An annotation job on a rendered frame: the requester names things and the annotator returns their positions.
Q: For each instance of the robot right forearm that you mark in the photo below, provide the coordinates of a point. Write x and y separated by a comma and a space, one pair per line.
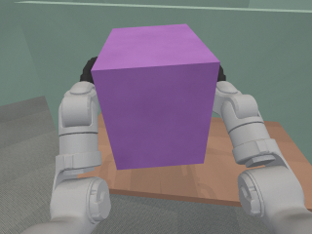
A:
252, 145

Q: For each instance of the robot left forearm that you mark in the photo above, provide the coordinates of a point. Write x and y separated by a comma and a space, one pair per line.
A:
78, 133

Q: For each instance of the robot left hand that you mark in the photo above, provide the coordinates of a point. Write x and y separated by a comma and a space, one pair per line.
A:
87, 74

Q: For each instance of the table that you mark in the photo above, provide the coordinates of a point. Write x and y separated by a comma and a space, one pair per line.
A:
213, 182

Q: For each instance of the right robot upper arm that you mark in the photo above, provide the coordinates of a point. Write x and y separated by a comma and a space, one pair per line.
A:
273, 195

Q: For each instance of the robot right hand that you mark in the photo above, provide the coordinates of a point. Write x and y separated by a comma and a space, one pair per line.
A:
221, 76

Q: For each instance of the left robot upper arm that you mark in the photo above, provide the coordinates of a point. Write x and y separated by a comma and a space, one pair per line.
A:
77, 206

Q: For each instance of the carton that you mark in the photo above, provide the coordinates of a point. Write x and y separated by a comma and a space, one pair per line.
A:
156, 90

